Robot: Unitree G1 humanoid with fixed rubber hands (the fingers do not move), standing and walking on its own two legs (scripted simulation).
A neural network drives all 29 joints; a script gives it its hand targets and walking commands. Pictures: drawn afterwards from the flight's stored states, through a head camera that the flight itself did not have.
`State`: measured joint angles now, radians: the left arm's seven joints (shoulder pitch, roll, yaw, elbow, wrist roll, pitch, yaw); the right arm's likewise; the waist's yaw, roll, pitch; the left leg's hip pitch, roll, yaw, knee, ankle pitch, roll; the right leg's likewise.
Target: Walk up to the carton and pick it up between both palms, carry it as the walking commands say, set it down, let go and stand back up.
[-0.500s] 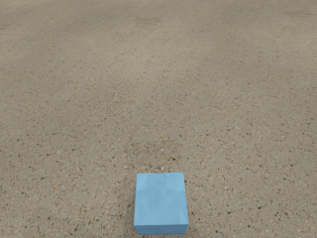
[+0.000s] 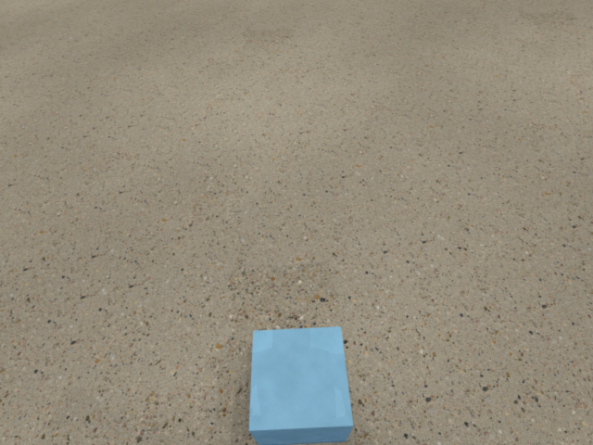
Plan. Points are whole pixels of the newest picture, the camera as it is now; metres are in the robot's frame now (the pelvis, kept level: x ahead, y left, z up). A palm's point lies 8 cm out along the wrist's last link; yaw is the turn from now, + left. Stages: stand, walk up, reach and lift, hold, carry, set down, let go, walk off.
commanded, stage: walk up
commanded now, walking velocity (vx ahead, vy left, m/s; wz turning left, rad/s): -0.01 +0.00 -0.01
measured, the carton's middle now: (299, 386) +0.37 +0.05 -0.66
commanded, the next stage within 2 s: stand in 0.08 s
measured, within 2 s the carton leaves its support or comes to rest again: neither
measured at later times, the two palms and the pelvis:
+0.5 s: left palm out of the picture +0.10 +0.23 -0.16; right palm out of the picture +0.09 -0.23 -0.16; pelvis -0.03 +0.01 -0.04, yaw +1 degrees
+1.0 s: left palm out of the picture +0.12 +0.23 -0.19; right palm out of the picture +0.11 -0.20 -0.20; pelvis -0.11 +0.02 -0.09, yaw +1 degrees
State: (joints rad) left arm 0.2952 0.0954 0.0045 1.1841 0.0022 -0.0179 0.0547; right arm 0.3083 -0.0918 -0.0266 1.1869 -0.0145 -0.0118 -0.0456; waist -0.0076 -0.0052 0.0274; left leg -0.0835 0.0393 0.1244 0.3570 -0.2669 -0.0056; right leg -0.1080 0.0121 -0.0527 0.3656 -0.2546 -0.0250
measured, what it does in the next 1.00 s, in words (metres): lowers itself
